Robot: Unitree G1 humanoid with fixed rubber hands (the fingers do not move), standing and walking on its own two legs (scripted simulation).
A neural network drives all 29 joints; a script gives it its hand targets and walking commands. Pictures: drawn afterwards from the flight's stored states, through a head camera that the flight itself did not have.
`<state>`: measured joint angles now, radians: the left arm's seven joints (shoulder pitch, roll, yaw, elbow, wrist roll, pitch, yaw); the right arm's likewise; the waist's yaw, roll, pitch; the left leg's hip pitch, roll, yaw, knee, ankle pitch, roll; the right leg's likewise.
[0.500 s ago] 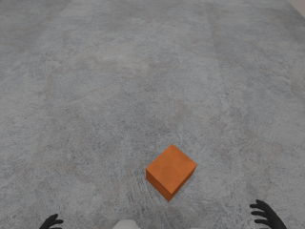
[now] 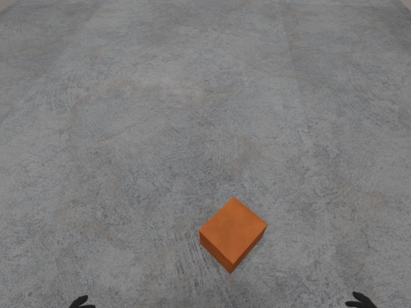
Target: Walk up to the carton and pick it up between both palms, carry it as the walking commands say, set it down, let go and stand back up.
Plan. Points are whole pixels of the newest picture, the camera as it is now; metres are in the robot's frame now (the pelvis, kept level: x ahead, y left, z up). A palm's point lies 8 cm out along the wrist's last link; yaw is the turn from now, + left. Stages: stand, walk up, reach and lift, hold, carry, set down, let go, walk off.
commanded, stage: walk up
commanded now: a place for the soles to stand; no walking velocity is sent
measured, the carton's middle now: (232, 234) +0.50 -0.09 -0.69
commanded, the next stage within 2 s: none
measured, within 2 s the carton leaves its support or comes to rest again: neither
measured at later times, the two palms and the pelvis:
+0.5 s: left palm out of the picture +0.06 +0.40 -0.10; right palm out of the picture +0.11 -0.26 -0.13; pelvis +0.01 +0.07 -0.03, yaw -11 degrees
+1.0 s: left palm (38, 208) +0.35 +0.44 -0.09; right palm out of the picture +0.04 -0.13 -0.16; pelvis +0.10 +0.21 -0.07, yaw -28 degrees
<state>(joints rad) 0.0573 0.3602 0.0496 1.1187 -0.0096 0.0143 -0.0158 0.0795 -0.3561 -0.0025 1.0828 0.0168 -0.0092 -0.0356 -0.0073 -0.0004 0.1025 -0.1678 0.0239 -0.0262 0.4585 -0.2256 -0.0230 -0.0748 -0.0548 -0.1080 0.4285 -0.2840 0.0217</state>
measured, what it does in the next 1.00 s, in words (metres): steps to the left, turning right: left foot, then right foot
